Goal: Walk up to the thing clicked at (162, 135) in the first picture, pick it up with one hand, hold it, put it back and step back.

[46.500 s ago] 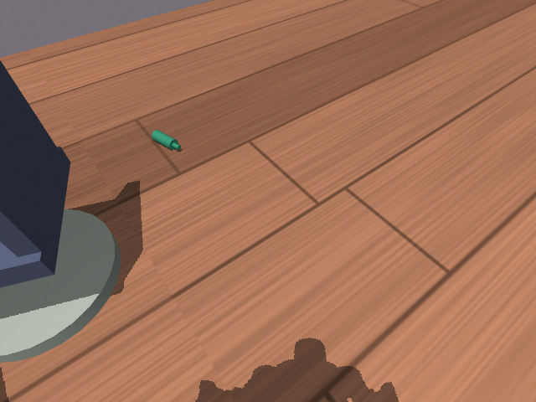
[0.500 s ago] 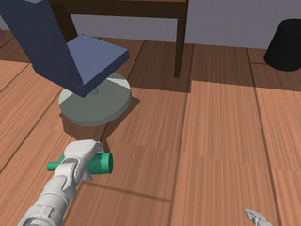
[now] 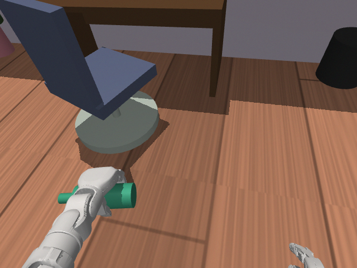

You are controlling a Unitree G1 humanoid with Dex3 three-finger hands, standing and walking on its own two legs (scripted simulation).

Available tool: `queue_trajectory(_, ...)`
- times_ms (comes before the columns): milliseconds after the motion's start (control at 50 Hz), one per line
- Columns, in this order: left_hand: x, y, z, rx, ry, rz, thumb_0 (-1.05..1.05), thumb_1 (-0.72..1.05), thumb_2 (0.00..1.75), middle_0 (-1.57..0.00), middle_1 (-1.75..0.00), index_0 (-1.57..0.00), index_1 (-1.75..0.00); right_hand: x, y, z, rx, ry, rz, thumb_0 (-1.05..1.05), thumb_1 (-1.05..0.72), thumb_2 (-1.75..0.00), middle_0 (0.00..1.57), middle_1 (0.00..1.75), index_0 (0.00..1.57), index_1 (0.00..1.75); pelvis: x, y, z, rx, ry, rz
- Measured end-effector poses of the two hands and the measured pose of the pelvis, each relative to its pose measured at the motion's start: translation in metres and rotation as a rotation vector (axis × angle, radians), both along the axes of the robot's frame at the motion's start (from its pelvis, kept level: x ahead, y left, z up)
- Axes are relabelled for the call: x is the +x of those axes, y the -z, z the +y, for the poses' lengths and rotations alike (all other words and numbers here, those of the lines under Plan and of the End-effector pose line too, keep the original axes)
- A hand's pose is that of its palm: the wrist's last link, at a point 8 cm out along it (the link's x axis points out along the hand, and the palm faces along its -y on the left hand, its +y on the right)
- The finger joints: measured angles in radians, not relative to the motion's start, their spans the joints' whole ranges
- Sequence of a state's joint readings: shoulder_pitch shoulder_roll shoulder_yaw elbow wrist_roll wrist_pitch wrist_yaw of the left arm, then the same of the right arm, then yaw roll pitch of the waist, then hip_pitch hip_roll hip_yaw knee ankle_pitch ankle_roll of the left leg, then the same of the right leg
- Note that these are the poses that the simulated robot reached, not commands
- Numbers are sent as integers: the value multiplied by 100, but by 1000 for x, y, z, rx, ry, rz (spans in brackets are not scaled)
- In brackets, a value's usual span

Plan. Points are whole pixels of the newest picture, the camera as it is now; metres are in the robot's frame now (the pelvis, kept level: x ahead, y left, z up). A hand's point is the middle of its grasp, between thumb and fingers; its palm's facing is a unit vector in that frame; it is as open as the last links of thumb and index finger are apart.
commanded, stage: hold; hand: left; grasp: from above
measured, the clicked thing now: (97, 196) +0.31 +0.25 -0.06
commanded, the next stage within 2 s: crouch in 0.82 s
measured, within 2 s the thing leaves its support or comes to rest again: neither
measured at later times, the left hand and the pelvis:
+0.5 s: hand (103, 201) +0.28 +0.22 -0.03, palm faces -0.45 -0.07 -0.89, open 9.1 cm; pelvis +0.00 +0.00 +0.00, yaw +0 degrees
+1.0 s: hand (101, 197) +0.29 +0.23 -0.04, palm faces -0.44 -0.07 -0.89, open 9.1 cm; pelvis +0.00 +0.00 +0.00, yaw +0 degrees
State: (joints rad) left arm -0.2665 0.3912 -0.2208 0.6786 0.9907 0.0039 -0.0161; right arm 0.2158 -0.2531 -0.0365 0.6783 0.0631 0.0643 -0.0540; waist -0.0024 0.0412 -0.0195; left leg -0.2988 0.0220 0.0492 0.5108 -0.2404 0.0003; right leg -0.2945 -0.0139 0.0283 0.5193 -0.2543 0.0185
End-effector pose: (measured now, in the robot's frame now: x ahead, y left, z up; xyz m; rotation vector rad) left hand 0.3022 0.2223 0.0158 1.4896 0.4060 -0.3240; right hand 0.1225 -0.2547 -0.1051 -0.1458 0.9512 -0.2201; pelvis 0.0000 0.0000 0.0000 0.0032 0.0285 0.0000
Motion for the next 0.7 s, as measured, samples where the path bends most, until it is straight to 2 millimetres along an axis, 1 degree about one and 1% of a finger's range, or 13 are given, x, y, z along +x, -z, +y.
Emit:
queue_trajectory(280, -6, -11, -3, -8, 2, -12, 1, 11, 45, -78, -43, -80, -43, 8, -5, 1, 5, -10, -33, 1, -90, -90, 20, 30, 20, 30, -3, -2, -2, 2, 0, -22)
queue_trajectory(500, -13, -8, -3, -13, 10, 3, 1, 11, 46, -78, -43, -80, -44, 12, -8, 3, 4, -19, -40, 1, -90, -90, 20, 30, 20, 30, -5, -3, -3, 3, -3, -26)
queue_trajectory(700, -10, -9, 1, -2, -3, -11, 0, 10, 47, -78, -45, -80, -45, 11, -6, 5, 8, -16, -26, 1, -90, -90, 20, 30, 20, 30, -4, -4, -1, 2, -3, -25)
